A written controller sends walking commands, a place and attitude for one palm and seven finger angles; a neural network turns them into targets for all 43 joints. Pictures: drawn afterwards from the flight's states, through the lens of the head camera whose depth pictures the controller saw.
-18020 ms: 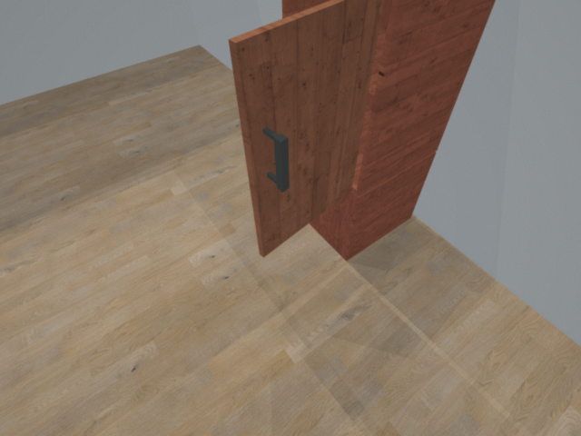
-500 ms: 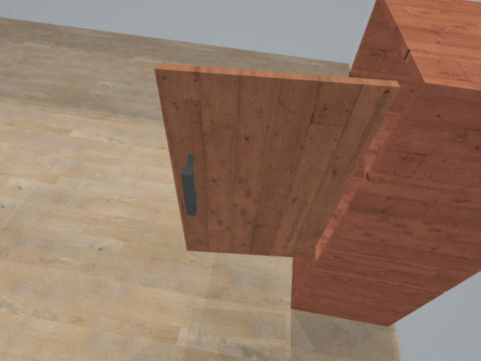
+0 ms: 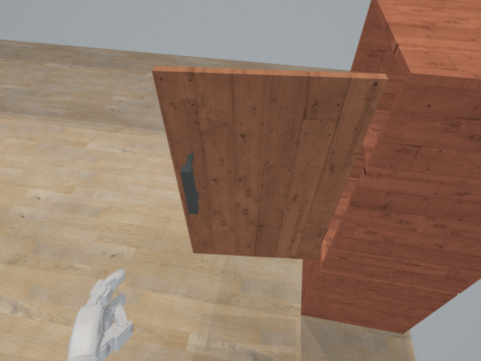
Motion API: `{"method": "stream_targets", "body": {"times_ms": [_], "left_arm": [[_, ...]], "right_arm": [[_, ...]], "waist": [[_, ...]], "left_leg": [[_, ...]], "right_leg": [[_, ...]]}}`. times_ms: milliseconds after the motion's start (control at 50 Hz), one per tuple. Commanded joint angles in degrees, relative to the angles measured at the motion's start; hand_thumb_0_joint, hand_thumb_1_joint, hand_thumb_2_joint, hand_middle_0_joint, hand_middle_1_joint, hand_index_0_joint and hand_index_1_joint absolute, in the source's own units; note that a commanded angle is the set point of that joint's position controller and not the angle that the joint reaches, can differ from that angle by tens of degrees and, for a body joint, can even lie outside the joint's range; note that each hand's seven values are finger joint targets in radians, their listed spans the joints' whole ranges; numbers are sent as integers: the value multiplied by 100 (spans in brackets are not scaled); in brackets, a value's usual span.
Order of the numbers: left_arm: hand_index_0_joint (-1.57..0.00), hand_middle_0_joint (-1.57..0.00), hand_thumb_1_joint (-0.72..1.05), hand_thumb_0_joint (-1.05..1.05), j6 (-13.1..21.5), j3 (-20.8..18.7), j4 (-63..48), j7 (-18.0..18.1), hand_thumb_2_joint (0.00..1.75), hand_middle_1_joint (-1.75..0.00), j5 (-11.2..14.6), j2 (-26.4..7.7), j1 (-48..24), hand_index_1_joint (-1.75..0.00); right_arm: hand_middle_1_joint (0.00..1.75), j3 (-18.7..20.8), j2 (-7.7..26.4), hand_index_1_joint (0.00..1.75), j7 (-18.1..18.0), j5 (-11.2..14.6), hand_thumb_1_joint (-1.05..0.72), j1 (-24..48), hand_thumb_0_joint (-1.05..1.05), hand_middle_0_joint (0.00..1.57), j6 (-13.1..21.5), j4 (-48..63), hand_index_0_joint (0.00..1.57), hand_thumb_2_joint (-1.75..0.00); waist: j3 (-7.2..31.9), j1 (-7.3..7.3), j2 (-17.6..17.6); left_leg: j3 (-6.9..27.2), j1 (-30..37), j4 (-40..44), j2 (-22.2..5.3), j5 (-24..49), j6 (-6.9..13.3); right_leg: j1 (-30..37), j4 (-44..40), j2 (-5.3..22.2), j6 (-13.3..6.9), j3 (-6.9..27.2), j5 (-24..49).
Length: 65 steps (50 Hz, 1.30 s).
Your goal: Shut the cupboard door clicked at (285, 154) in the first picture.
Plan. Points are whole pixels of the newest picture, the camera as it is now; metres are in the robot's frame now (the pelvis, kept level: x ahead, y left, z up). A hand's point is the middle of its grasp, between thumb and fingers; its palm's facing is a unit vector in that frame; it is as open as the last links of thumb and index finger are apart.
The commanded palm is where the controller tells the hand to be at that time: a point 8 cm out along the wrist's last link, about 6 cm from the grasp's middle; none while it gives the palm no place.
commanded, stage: raise the hand and make a fist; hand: left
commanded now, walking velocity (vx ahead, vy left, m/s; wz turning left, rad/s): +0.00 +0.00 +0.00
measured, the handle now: (192, 184) +0.47 +0.12 +0.01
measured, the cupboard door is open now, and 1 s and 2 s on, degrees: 97 97 97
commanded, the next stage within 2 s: bring the fist close to the handle in 1.74 s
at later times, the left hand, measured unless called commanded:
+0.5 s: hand (159, 323) +0.19 +0.14 -0.02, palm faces -0.06 -1.00 -0.07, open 4.9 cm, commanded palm +0.16 +0.21 -0.03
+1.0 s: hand (146, 304) +0.22 +0.16 +0.00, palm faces -0.06 -1.00 -0.03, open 3.2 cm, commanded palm +0.20 +0.22 +0.00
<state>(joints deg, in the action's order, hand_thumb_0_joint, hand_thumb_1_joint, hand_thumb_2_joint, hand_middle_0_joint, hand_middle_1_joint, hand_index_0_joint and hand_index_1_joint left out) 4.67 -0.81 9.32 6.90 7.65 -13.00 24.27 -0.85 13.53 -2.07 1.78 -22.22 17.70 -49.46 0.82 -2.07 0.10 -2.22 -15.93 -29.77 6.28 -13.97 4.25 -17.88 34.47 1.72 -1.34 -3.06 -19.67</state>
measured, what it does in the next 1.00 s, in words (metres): lowers itself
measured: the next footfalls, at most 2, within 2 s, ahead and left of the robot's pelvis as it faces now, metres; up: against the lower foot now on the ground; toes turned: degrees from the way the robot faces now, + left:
none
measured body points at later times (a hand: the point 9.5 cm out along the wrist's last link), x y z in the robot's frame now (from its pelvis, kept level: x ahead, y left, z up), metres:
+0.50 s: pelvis -0.01 -0.04 -0.10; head +0.07 -0.04 +0.35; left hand +0.19 +0.19 -0.01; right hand +0.24 -0.24 -0.16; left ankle +0.02 +0.06 -0.73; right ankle +0.02 -0.11 -0.73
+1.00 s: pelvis +0.01 -0.01 -0.07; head +0.07 +0.00 +0.38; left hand +0.21 +0.22 +0.00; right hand +0.20 -0.26 -0.14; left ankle +0.02 +0.06 -0.73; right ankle +0.02 -0.11 -0.73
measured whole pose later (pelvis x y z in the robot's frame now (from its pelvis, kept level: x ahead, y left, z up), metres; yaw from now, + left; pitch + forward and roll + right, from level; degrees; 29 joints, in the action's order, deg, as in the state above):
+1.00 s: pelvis +0.01 -0.01 -0.07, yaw -1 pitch +14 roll -2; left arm 22.5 -6.4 -8.3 -15.0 16.6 -14.4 27.6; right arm 1.6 14.0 -2.9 2.6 -13.4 11.3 -29.0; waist 8.1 0.8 -1.4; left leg -1.1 -47.4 -63.6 2.5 -30.5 4.3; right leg -46.7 60.8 -1.9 -2.6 -5.1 -28.5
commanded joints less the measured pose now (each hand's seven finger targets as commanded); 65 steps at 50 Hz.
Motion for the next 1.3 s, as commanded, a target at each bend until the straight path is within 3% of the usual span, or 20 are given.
{"method": "stream_targets", "body": {"times_ms": [0, 40, 80, 100, 160, 240, 280, 360, 440, 500, 560, 620, 700, 760, 860, 920, 1060, 1160, 1260, 1280], "left_arm": [[-36, -36, 90, 0, 1390, -94, 558, -802, 90, -48, 260, 522, 576, -48], [-40, -40, 90, 0, 2261, -711, 658, -1570, 90, -52, 705, 99, 1246, -52], [-44, -44, 90, 0, 2970, -1091, 711, -2433, 90, -56, 996, -282, 1063, -56], [-46, -46, 90, 0, 3074, -1526, 744, -2572, 90, -58, 985, -632, 1196, -58], [-51, -51, 90, 0, 2939, -1698, -550, -2550, 90, -64, 891, -1099, 727, -64], [-58, -58, 90, 0, 3221, -1312, -3303, -2022, 90, -72, 951, -1043, -277, -72], [-62, -62, 90, 0, 3454, -1046, -4029, -1906, 90, -76, 993, -1002, -672, -76], [-69, -69, 90, 0, 3516, -246, -2905, -2427, 90, -84, 1083, -323, -671, -84], [-77, -77, 90, 0, 2383, -652, -1561, -2994, 90, -92, 985, -730, -104, -92], [-82, -82, 90, 0, 1453, -1441, -1855, -3092, 90, -98, 1137, -1212, 327, -98], [-88, -88, 90, 0, 1265, -2188, -2749, -2600, 90, -104, 1360, -1319, 619, -104], [-93, -93, 90, 0, 1690, -1867, -3017, -2146, 90, -110, 1389, -713, 867, -110], [-101, -101, 90, 0, 2210, -958, -2564, -2236, 90, -118, 1074, -286, 578, -118], [-106, -106, 90, 0, 2282, -577, -2303, -2538, 90, -124, 1016, -269, 351, -124], [-115, -115, 90, 0, 2321, -1375, -3109, -2411, 90, -134, 1071, -1161, 139, -134], [-121, -121, 90, 0, 2331, -1411, -3419, -2040, 90, -140, 1106, -919, 363, -140], [-130, -130, 90, 0, 1642, -692, -2106, -2126, 90, -150, 886, -433, 72, -150], [-130, -130, 90, 0, 1596, -1027, -2608, -2224, 90, -150, 894, -1045, -761, -150], [-130, -130, 90, 0, 1977, -1474, -3106, -1905, 90, -150, 997, -1269, -841, -150], [-130, -130, 90, 0, 1987, -1304, -2955, -1894, 90, -150, 999, -1031, -770, -150]], "right_arm": [[30, 366, 828, 30, 101, -100, -90, 975, 0, 20, 480, 1450, 20, -90], [30, 493, 846, 30, 173, -122, -90, 1241, 0, 20, 341, 1791, 20, -90], [30, 569, 959, 30, 275, -78, -90, 1512, 0, 20, 160, 2214, 20, -90], [30, 628, 927, 30, 275, -38, -90, 1601, 0, 20, 79, 2435, 20, -90], [30, 602, 854, 30, 312, -3, -90, 1838, 0, 20, -125, 2969, 20, -90], [30, 499, 740, 30, 236, -39, -90, 1557, 0, 20, -19, 3194, 20, -90], [30, 460, 748, 30, 96, -51, -90, 1356, 0, 20, 61, 2978, 20, -90], [30, 358, 857, 30, -69, -15, -90, 1205, 0, 20, 213, 2493, 20, -90], [30, 411, 873, 30, -182, 157, -90, 1115, 0, 20, -8, 2661, 20, -90], [30, 420, 748, 30, -157, 227, -90, 1310, 0, 20, -239, 3035, 20, -90], [30, 394, 481, 30, -95, 126, -90, 1377, 0, 20, -421, 3125, 20, -90], [30, 390, 321, 30, -51, 81, -90, 1312, 0, 20, -404, 2991, 20, -90], [30, 416, 538, 30, -38, 51, -90, 1133, 0, 20, -305, 2762, 20, -90], [30, 442, 741, 30, -83, 69, -90, 1084, 0, 20, -212, 2791, 20, -90], [30, 475, 790, 30, -153, 91, -90, 1041, 0, 20, -184, 2933, 20, -90], [30, 438, 645, 30, -125, 113, -90, 1035, 0, 20, -274, 2971, 20, -90], [30, 334, 841, 30, -86, 149, -90, 1027, 0, 20, -511, 3038, 20, -90], [30, 260, 906, 30, -160, 143, -90, 1021, 0, 20, -420, 3147, 20, -90], [30, 179, 771, 30, -123, 87, -90, 1022, 0, 20, -315, 3024, 20, -90], [30, 163, 742, 30, -100, 98, -90, 1016, 0, 20, -320, 3001, 20, -90]], "waist": [[-292, 168, 1944], [48, 483, 2545], [102, 508, 2210], [261, 637, 1694], [748, 835, -364], [1914, 456, -1678], [2127, 137, -1398], [1419, -377, -363], [1454, -107, 643], [2441, 436, 504], [3089, 771, 283], [2584, 647, 169], [1727, 183, -32], [1442, 10, 140], [2410, 384, -359], [2426, 493, -667], [1045, 95, -14], [1392, 156, -344], [1854, 341, -833], [1765, 278, -712]], "left_leg": [[640, -1701, -953, -467, -944, -451], [415, -2692, -1533, -339, -1280, -602], [257, -3433, -2194, -269, -1398, -628], [167, -3705, -2385, -232, -1491, -557], [103, -3841, -2516, -189, -1668, -418], [570, -2676, -2408, -457, -1462, -293], [575, -2672, -2854, -491, -1026, -225], [712, -3273, -3516, -578, -727, -151], [539, -3960, -3492, -604, -852, -145], [513, -3697, -3253, -489, -258, -182], [576, -3314, -3054, -470, 373, -274], [538, -3105, -2782, -493, 568, -330], [590, -3014, -2759, -550, 415, -309], [659, -2983, -2763, -562, 98, -266], [695, -2389, -2460, -573, 344, -326], [757, -1872, -2149, -618, 849, -460], [856, -2463, -1857, -645, -488, -388], [914, -2152, -1705, -625, -749, -348], [965, -1624, -1590, -648, -57, -488], [943, -1635, -1575, -656, -48, -483]], "right_leg": [[-1752, -48, -2, -58, -12, -1216], [-1872, 351, 43, -111, 228, -1979], [-1774, 620, 256, -146, 920, -2248], [-1748, 801, 261, -138, 1108, -2218], [-1939, 1187, 154, -204, 1283, -2381], [-2468, 1834, -176, -257, 730, -1229], [-2546, 1823, -225, -203, 889, -930], [-2928, 1888, -267, -30, 882, -390], [-2250, 1493, -49, 172, 1188, -634], [-1010, 1586, 139, 293, 1362, 531], [-131, 1897, 137, 364, 1202, 2205], [-487, 2012, 24, 222, 812, 2770], [-1829, 2069, -137, 121, 477, 1653], [-2309, 1974, -222, 26, 394, 780], [-1840, 2011, -284, -116, 248, 656], [-1816, 2006, -324, -124, 35, 776], [-2180, 1553, -368, -100, -43, 19], [-1907, 1381, -337, -127, 66, -164], [-1680, 1499, -354, -176, -9, 249], [-1724, 1465, -356, -152, -42, 237]]}}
